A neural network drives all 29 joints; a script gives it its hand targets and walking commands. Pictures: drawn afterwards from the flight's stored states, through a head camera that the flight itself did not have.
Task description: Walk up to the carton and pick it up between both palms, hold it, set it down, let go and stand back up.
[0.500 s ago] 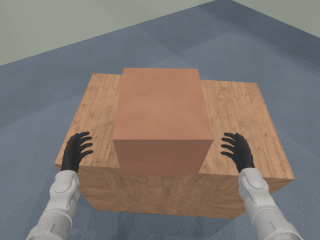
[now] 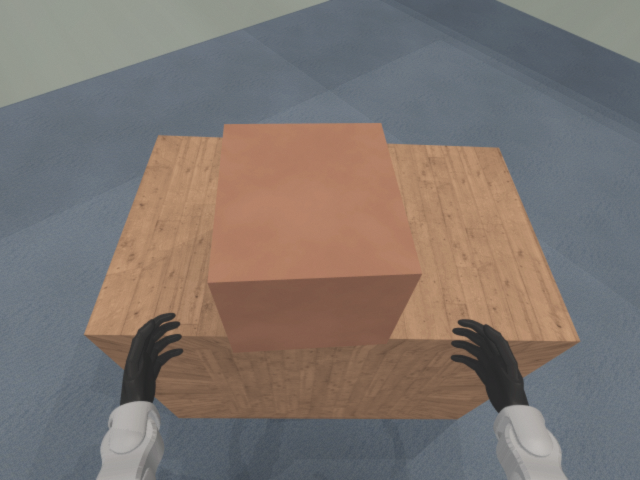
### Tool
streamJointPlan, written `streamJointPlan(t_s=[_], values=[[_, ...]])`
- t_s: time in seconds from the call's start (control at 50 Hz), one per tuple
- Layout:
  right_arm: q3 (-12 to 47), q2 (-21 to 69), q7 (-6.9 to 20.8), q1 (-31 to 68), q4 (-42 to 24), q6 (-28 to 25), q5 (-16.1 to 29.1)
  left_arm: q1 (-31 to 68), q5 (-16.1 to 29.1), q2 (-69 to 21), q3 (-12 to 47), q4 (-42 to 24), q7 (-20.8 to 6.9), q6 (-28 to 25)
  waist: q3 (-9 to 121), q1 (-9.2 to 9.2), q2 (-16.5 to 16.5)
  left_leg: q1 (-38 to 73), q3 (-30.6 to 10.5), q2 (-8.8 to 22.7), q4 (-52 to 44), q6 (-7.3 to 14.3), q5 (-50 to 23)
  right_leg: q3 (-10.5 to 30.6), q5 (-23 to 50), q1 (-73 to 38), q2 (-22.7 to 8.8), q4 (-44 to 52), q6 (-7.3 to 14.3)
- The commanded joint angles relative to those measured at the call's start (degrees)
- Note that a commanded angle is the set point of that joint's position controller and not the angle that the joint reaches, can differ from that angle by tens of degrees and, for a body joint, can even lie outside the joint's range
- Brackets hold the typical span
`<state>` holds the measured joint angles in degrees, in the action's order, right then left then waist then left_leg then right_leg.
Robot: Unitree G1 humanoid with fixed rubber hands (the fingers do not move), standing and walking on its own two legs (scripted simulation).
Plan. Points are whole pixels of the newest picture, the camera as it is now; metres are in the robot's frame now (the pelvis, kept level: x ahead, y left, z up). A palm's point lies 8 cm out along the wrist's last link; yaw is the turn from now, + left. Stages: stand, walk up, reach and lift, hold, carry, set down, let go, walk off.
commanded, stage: set down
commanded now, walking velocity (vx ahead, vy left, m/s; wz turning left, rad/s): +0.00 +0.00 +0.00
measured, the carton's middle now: (307, 237) +0.47 +0.04 -0.03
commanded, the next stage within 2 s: none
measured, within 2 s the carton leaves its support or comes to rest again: neither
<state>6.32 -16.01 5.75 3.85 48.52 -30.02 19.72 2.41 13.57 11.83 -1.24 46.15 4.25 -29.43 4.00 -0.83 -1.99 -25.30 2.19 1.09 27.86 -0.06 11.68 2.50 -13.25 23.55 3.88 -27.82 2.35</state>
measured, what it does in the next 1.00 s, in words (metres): stands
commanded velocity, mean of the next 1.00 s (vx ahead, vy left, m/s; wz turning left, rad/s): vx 0.00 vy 0.00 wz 0.00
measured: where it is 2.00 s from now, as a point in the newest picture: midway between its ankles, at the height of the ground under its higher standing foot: outside the picture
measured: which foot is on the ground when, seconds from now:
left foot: down 0.00-1.00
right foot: down 0.00-1.00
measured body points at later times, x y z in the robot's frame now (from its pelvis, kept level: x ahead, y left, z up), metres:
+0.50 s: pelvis +0.03 -0.01 +0.00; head +0.04 +0.00 +0.45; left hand +0.21 +0.24 -0.07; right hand +0.22 -0.22 -0.06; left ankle +0.02 +0.12 -0.74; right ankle +0.00 -0.09 -0.74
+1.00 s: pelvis +0.02 -0.01 +0.00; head +0.02 +0.02 +0.45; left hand +0.16 +0.24 -0.10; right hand +0.18 -0.23 -0.09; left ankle +0.02 +0.12 -0.74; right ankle +0.00 -0.09 -0.74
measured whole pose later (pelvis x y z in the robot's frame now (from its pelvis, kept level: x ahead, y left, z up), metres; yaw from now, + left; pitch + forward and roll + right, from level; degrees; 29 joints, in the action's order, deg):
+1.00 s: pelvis +0.02 -0.01 +0.00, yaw +1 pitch +4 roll +1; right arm 2.5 -9.8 2.6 -12.0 49.5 -19.0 6.8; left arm -16.3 5.6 14.4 -0.9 32.4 1.5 -2.5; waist 4.5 -1.3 -5.2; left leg -16.8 0.8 0.7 27.0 -1.0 13.9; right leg 1.5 -16.6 15.2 3.7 -28.2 3.4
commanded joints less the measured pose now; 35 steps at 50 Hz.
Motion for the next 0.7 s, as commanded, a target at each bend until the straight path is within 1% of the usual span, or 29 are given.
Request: streamJointPlan(t_s=[0.0, 0.1, 0.16, 0.2, 0.24, 0.34, 0.46, 0.52, 0.54, 0.56, 0.62, 0.68], values=[[-3.67, -10.31, 0.50, 8.42, -10.49, -5.12, 0.49, 7.39, 1.00, 7.77, -0.29, -12.28, 0.17, -4.67, 18.22, -0.52, 3.09, 11.66, 0.82, -1.86, -0.62, -5.15, -10.48, 0.84, 12.32, -6.76, 0.08, 1.66, -2.52], [-2.32, -9.53, 0.71, 3.07, -8.95, -8.24, 0.96, 2.05, 1.14, 7.32, 0.00, -11.71, -0.60, -5.79, 15.74, -0.61, 2.05, 11.10, 0.80, -2.06, 1.75, -5.29, -13.42, 1.29, 13.70, -6.92, 0.35, -0.22, -2.37], [-1.52, -8.81, 0.60, 1.71, -7.55, -8.71, 0.38, 0.53, 1.39, 7.68, -0.30, -10.63, -1.16, -5.09, 13.97, -0.67, 0.76, 10.57, 0.95, -2.00, 2.05, -5.04, -12.37, 1.79, 12.54, -7.00, 0.00, -0.34, -2.69], [-1.34, -8.23, 0.41, 1.44, -7.32, -7.98, -0.53, 0.25, 1.70, 8.32, -0.41, -10.48, -1.39, -3.75, 12.97, -0.68, -0.17, 10.22, 1.10, -1.92, 1.57, -4.71, -10.54, 2.10, 11.31, -7.32, -0.37, 0.11, -3.15], [-1.57, -7.71, 0.06, 0.30, -7.77, -7.38, -1.22, -0.85, 1.53, 8.85, -0.61, -11.49, -1.48, -2.45, 12.27, -0.68, -0.53, 10.13, 1.22, -2.00, 1.20, -4.41, -10.10, 2.35, 11.97, -8.44, -0.54, 0.29, -3.49], [-0.84, -6.05, -1.10, -3.19, -6.23, -6.89, -2.13, -5.26, -0.49, 9.14, -2.15, -12.51, -2.13, 0.20, 10.42, -0.82, -0.13, 9.92, 1.12, -2.50, 0.57, -3.78, -12.04, 3.25, 17.86, -12.46, -1.10, 0.15, -3.85], [-0.55, -3.98, -2.00, -6.32, -5.12, -5.69, -3.58, -8.80, -2.13, 9.38, -2.76, -13.93, -2.93, 3.51, 7.34, -0.60, 0.66, 10.06, 0.80, -2.64, -0.83, -3.18, -11.31, 3.71, 19.06, -14.01, -1.99, 1.01, -4.06], [-0.71, -3.20, -2.23, -7.76, -5.22, -4.79, -4.35, -10.12, -2.83, 9.50, -2.62, -15.29, -3.09, 5.17, 5.93, -0.47, 1.12, 10.70, 0.69, -2.60, -1.39, -3.03, -11.09, 3.59, 18.55, -13.92, -2.14, 1.69, -3.99], [-1.92, -5.12, -2.72, -10.65, -3.36, -3.77, -5.40, -12.34, -2.42, 8.88, -0.88, -14.23, -2.95, 5.91, 5.08, -0.12, 0.28, 10.30, -0.23, -1.88, -1.16, -2.64, -13.18, 3.36, 18.30, -10.42, -2.61, 2.49, -4.30], [-1.85, -5.02, -2.94, -11.67, -2.38, -3.05, -5.77, -13.36, -2.36, 8.99, -0.75, -13.63, -3.02, 6.92, 5.20, -0.03, 0.33, 11.61, -0.27, -1.74, -0.77, -2.69, -14.70, 3.20, 18.19, -8.81, -2.63, 2.97, -4.24], [-1.58, -4.49, -3.16, -12.21, -0.23, -1.40, -6.22, -14.88, -3.47, 9.01, -1.04, -13.35, -3.50, 10.10, 4.52, -0.06, 0.50, 13.17, -0.25, -1.78, -0.15, -2.80, -16.29, 2.92, 18.73, -7.54, -2.69, 3.33, -4.17], [-2.21, -3.81, -3.20, -11.35, -0.49, 0.01, -7.62, -14.92, -5.00, 9.41, -1.69, -14.62, -3.57, 12.99, 4.68, -0.34, 0.27, 13.49, -0.34, -1.67, -0.30, -2.63, -16.03, 2.44, 17.93, -7.62, -2.68, 3.44, -4.40]])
